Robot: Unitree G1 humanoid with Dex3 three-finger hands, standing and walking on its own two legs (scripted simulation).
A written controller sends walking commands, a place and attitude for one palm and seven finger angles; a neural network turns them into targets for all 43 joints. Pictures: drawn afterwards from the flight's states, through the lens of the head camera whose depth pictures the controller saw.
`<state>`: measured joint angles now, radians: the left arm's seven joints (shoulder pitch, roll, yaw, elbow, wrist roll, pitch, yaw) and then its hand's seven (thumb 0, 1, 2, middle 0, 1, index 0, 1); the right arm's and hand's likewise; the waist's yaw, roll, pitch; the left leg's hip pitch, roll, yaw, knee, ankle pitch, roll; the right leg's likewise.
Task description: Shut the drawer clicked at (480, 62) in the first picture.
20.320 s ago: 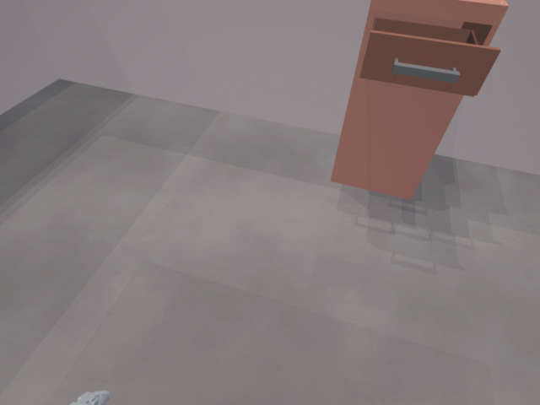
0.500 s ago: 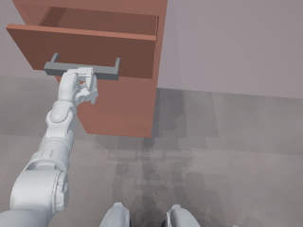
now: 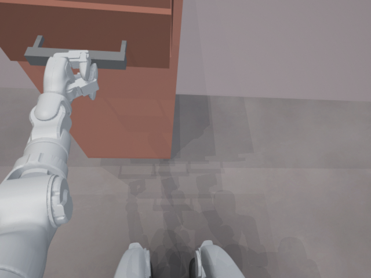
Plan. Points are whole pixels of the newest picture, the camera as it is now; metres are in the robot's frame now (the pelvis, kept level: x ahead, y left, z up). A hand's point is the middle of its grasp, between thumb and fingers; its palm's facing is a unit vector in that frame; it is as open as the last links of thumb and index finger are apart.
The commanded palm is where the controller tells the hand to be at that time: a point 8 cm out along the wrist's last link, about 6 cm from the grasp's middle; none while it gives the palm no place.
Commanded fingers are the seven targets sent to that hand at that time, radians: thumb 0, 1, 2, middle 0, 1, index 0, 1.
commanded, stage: push the drawer shut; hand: left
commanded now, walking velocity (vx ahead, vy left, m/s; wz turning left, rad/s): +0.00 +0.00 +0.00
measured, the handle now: (80, 50) +0.59 +0.18 +0.09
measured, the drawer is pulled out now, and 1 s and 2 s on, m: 0.05 0.00 0.00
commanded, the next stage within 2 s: pull the fist back off the drawer in 0.72 s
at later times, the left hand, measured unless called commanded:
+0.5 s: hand (97, 62) +0.56 +0.15 +0.09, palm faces -0.07 -1.00 -0.03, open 3.1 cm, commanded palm +0.58 +0.18 +0.09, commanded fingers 0.00 0.90 0.90 -1.40 -1.60 -1.40 -1.60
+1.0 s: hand (95, 60) +0.56 +0.15 +0.09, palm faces -0.07 -1.00 -0.04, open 3.3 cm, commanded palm +0.58 +0.17 +0.09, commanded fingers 0.00 0.90 0.90 -1.40 -1.60 -1.40 -1.60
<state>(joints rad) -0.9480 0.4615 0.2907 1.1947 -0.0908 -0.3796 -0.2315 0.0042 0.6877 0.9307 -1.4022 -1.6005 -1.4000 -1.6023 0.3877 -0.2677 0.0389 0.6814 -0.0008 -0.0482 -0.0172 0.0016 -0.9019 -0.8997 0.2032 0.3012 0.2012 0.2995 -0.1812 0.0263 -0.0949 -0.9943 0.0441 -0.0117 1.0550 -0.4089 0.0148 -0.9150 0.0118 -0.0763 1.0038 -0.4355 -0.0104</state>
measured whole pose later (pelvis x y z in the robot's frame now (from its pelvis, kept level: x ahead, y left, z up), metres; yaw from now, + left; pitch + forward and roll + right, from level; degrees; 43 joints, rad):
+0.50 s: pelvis +0.00 +0.01 -0.01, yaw +0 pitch +24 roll -4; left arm -1.14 0.54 0.31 1.31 -0.02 -0.34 -0.18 0.03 0.67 0.96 -1.40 -1.60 -1.40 -1.60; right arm 0.42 -0.27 0.06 0.68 -0.03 -0.03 0.00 0.00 -0.90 -0.90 0.20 0.30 0.20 0.30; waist -0.24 0.04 -0.10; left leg -1.10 0.04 -0.03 1.10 -0.42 0.02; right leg -1.01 0.01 -0.09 1.03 -0.44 0.00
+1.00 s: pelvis -0.01 +0.02 -0.01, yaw +0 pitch +25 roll -5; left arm -1.22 0.57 0.27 1.35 -0.01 -0.30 -0.16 0.05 0.63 0.95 -1.40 -1.60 -1.40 -1.60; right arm 0.44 -0.27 0.07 0.68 -0.04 -0.06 0.00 0.00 -0.90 -0.90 0.20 0.30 0.20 0.30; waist -0.27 0.04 -0.09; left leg -1.15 0.04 -0.03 1.11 -0.40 0.03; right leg -1.04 0.01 -0.09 1.03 -0.42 0.01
